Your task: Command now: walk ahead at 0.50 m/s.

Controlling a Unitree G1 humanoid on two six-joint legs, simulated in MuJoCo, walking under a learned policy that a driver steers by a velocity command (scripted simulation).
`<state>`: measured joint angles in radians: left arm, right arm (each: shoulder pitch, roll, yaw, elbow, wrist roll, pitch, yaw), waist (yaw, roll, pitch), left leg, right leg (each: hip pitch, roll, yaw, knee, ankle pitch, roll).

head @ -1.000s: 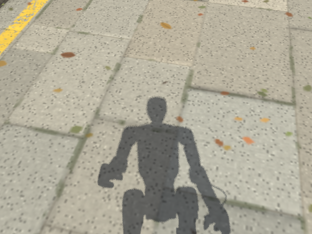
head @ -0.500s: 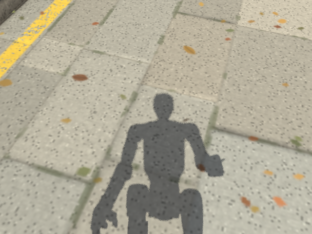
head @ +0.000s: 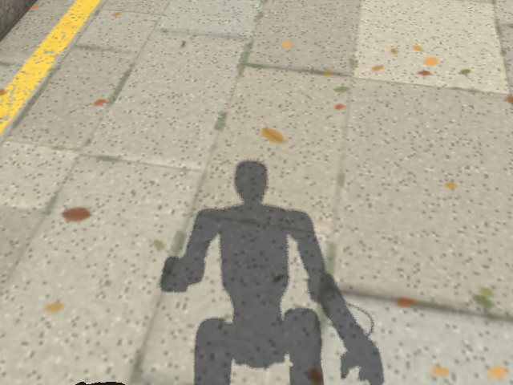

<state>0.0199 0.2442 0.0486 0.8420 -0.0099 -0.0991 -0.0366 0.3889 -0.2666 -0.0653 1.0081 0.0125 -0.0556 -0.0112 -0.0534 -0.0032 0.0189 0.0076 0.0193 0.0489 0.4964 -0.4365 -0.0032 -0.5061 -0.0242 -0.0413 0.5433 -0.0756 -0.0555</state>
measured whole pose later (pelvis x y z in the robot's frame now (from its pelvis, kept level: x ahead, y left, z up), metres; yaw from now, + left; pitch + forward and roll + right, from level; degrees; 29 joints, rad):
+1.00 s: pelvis +0.52 -0.04 +0.01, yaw -23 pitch +2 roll +3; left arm 0.06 0.25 0.07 0.73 -0.02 -0.02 -0.05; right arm 0.30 -0.28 -0.09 0.95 0.02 -0.07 -0.02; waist -0.08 -0.02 0.03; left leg 0.09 0.05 0.29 0.28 -0.37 -0.06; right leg -0.59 -0.08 -0.05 0.65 -0.12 -0.08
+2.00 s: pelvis +1.03 -0.30 +0.02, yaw -32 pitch +2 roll +2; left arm 0.08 0.26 0.05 0.78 -0.01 -0.07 -0.01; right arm 0.33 -0.27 -0.05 0.93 0.01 -0.08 0.01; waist -0.08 -0.04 0.01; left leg 0.00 -0.06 0.05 0.21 -0.25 0.04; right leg -0.64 -0.11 0.03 0.59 0.06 0.00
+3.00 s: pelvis +1.53 -0.56 +0.02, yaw -11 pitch +3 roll +0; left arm 0.05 0.29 0.05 0.75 0.01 -0.10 0.00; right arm 0.32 -0.28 -0.07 0.76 0.02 -0.04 -0.01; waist -0.06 -0.03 0.03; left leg -0.15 -0.11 -0.12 0.35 -0.23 0.08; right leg -0.65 -0.08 0.10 0.63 0.01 0.06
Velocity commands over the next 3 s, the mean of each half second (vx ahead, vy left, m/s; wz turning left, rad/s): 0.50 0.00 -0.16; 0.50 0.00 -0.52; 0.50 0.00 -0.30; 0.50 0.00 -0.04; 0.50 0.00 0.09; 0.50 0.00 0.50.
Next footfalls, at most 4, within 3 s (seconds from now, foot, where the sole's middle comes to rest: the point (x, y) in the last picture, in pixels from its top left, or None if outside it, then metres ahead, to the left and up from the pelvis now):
0.52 left None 0.47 0.12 -0.76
1.04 right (340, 310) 0.65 -0.22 -0.76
1.58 left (313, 198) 1.04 -0.19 -0.76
2.12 right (415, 162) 1.16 -0.55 -0.76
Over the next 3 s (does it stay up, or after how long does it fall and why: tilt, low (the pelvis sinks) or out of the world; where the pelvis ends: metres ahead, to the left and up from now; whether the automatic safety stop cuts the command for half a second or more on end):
stays up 1.53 -0.56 0.02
